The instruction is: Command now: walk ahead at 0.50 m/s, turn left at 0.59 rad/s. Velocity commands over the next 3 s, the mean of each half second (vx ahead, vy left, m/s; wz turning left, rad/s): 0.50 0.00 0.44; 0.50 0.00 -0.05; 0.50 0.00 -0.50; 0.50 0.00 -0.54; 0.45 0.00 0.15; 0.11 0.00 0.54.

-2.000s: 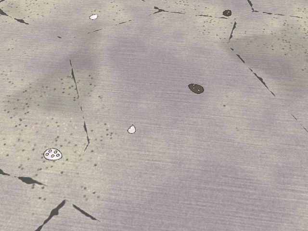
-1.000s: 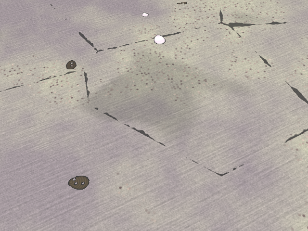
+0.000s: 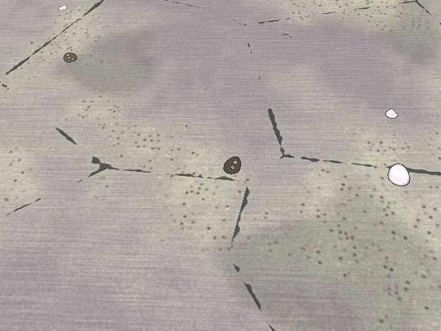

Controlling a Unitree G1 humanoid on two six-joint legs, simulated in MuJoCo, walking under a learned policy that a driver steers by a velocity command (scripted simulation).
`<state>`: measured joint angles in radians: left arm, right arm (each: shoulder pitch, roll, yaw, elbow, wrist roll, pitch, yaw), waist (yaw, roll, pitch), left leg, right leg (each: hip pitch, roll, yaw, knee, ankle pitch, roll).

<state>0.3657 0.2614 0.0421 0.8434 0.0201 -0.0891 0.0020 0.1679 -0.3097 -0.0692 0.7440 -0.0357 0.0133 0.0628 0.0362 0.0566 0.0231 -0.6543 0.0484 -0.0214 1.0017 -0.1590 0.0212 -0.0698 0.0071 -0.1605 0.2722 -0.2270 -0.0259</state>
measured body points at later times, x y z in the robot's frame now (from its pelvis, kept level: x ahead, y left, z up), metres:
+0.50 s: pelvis +0.26 +0.07 +0.00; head +0.28 +0.09 +0.45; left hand +0.33 +0.35 -0.13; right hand +0.35 -0.18 -0.13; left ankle +0.22 +0.11 -0.75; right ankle +0.39 -0.07 -0.68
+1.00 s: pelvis +0.55 +0.08 +0.00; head +0.57 +0.08 +0.45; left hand +0.52 +0.35 -0.13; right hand +0.70 -0.15 -0.13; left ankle +0.54 +0.23 -0.68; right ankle +0.57 +0.02 -0.75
